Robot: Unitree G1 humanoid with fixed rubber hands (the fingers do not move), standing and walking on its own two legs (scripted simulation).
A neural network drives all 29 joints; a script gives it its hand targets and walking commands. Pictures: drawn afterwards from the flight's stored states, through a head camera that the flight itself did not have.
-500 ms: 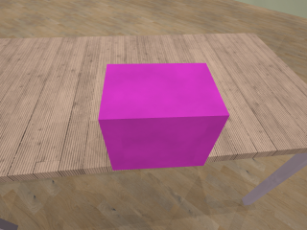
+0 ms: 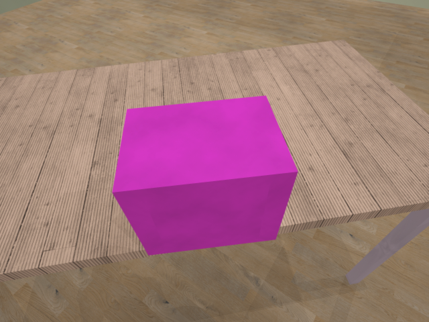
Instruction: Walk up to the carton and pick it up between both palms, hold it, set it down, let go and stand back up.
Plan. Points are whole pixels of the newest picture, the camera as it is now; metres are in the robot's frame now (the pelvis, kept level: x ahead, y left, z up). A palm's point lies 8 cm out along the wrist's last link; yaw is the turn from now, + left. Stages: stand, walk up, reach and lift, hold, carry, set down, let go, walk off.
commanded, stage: walk up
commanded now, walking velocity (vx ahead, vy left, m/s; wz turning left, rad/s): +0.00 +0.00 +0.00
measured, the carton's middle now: (205, 177) +0.36 +0.03 +0.09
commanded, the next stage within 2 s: stand in 0.22 s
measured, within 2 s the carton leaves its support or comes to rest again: neither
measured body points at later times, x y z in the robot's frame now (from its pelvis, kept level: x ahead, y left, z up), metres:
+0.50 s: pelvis -0.01 -0.01 +0.00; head +0.00 -0.02 +0.45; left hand -0.05 +0.17 -0.16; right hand -0.05 -0.20 -0.17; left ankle -0.03 +0.11 -0.74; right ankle -0.04 -0.12 -0.74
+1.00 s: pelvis -0.02 -0.02 +0.00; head -0.01 -0.03 +0.45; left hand -0.05 +0.17 -0.16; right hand -0.07 -0.21 -0.17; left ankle -0.03 +0.11 -0.74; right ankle -0.04 -0.12 -0.74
